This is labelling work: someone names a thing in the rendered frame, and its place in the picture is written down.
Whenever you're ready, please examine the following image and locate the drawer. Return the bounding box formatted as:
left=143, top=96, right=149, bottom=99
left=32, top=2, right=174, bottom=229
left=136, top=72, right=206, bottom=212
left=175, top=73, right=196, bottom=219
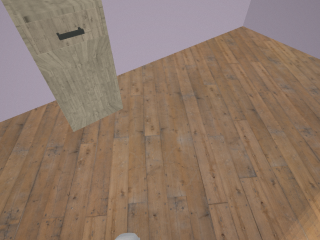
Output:
left=20, top=7, right=105, bottom=55

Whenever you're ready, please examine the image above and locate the handle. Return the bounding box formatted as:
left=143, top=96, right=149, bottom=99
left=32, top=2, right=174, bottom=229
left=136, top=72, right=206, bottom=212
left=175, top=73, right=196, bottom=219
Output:
left=56, top=27, right=85, bottom=41

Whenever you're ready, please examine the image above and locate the cabinet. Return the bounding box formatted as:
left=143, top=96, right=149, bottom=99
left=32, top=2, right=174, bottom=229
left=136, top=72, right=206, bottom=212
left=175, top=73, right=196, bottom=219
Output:
left=1, top=0, right=123, bottom=132

